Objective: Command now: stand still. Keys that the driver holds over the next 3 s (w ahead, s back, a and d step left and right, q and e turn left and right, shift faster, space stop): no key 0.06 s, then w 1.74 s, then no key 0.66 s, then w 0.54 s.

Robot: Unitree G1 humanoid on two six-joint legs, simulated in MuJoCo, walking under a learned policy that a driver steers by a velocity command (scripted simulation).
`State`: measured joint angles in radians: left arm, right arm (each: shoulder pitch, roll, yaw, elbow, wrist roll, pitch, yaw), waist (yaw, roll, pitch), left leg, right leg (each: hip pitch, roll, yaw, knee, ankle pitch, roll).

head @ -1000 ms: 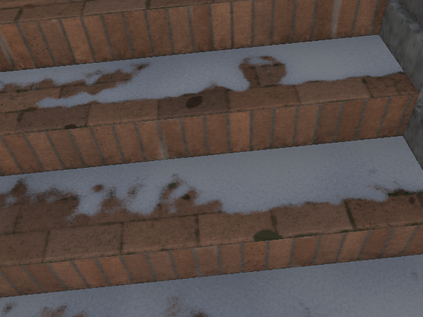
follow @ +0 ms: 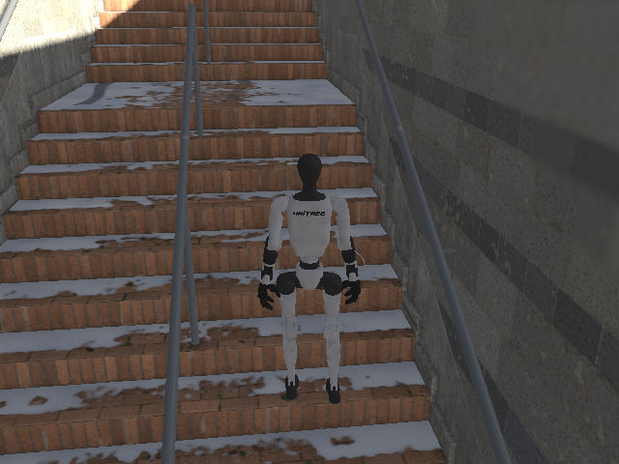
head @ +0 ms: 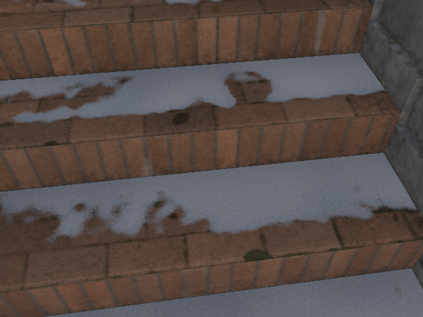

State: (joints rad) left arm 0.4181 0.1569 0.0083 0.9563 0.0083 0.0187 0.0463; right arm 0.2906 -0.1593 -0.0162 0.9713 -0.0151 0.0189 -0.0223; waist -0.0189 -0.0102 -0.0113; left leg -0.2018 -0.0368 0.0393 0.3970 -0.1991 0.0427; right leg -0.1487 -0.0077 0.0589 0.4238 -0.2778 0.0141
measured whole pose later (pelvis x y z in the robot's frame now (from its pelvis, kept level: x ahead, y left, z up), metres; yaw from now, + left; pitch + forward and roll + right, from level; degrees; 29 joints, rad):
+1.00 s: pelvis +0.33 +0.10 +0.15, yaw +0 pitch +2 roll -1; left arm 0.09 0.11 -0.06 0.74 -0.02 -0.06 -0.01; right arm 0.55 -0.12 0.04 1.11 -0.05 -0.05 0.05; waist -0.03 -0.02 -0.11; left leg -0.27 0.03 0.15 0.60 -0.36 0.06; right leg -1.29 0.01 0.13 2.06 0.01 -0.12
